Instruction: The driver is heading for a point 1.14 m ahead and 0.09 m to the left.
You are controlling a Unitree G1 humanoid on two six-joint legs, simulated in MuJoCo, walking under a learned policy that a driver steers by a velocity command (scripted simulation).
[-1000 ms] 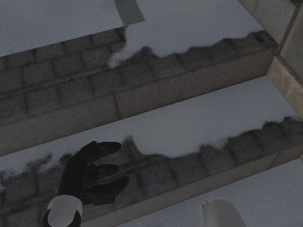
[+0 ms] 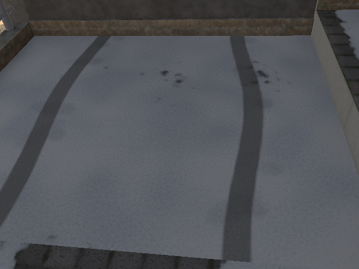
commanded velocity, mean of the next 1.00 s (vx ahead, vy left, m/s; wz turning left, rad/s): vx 0.50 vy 0.00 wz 0.40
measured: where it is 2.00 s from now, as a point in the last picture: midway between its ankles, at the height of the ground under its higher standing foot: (145, 151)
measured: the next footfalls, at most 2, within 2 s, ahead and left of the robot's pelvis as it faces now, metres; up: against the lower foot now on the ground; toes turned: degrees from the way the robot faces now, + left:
right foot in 0.16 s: +0.29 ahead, -0.22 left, +0.16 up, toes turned +7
left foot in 0.76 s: +0.52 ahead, +0.13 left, +0.16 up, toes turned +25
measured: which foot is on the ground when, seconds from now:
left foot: down 0.00-0.18, up 0.20-0.74, down 0.76-1.00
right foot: up 0.00-0.14, down 0.16-0.78, up 0.80-1.00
